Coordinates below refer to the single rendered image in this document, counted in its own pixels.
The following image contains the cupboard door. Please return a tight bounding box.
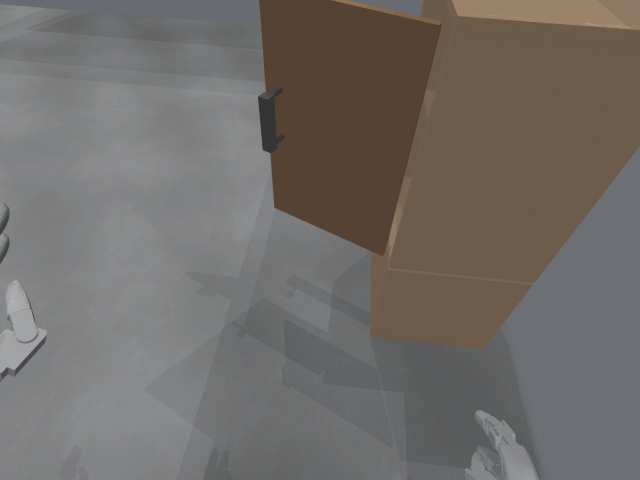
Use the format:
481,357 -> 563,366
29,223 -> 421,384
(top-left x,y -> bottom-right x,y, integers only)
259,0 -> 443,256

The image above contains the handle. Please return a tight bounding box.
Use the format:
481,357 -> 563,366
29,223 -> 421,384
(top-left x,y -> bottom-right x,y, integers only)
258,87 -> 284,153

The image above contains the right robot hand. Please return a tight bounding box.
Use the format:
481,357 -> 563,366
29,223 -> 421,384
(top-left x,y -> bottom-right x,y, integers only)
465,410 -> 539,480

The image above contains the left robot hand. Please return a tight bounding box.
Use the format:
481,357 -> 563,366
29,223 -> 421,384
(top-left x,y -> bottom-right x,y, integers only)
0,203 -> 47,382

